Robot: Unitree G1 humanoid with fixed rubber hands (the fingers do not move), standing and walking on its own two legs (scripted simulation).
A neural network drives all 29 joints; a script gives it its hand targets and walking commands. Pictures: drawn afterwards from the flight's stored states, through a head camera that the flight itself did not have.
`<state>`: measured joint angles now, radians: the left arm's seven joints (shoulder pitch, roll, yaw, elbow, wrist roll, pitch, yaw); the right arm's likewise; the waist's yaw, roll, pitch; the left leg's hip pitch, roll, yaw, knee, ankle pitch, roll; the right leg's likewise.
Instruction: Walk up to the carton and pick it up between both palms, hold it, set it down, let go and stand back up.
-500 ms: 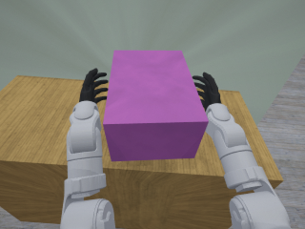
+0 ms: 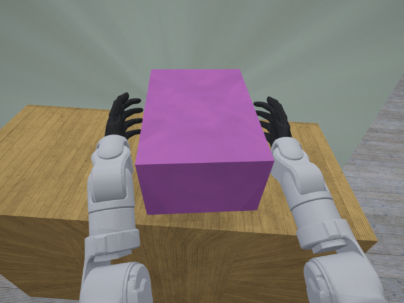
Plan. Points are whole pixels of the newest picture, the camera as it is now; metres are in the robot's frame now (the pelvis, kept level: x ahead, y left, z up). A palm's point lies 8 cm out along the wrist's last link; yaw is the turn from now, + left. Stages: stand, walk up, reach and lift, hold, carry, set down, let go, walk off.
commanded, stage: hold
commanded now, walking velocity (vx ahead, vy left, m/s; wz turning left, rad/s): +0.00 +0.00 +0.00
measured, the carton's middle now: (198, 133) +0.41 +0.01 +0.15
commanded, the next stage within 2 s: none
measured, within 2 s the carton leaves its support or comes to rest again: neither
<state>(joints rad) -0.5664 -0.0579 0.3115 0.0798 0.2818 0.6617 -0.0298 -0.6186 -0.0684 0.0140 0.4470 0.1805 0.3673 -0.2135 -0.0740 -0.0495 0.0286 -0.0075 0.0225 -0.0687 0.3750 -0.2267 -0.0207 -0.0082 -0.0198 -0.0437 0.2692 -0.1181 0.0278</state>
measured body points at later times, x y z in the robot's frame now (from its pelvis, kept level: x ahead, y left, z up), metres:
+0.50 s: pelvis +0.00 +0.00 +0.00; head -0.04 +0.03 +0.45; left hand +0.37 +0.16 +0.18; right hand +0.37 -0.15 +0.18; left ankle +0.00 +0.13 -0.75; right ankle +0.03 -0.14 -0.75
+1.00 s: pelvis +0.00 +0.00 +0.00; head -0.05 +0.03 +0.45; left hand +0.37 +0.17 +0.19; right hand +0.37 -0.14 +0.19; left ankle +0.00 +0.13 -0.75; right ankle +0.03 -0.14 -0.75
